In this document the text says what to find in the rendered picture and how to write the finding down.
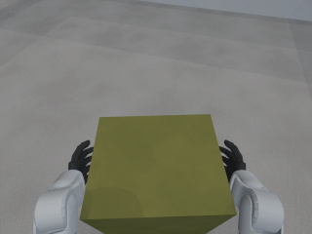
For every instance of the robot left hand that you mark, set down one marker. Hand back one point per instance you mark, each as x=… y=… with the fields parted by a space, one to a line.
x=79 y=160

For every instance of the robot left forearm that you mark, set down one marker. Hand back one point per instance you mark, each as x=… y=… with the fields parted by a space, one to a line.
x=56 y=210

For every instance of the robot right forearm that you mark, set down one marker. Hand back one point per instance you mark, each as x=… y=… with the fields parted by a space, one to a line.
x=260 y=212

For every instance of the robot right hand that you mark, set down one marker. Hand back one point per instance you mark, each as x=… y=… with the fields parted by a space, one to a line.
x=234 y=162

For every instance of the carton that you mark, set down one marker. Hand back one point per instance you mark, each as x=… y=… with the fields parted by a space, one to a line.
x=157 y=174

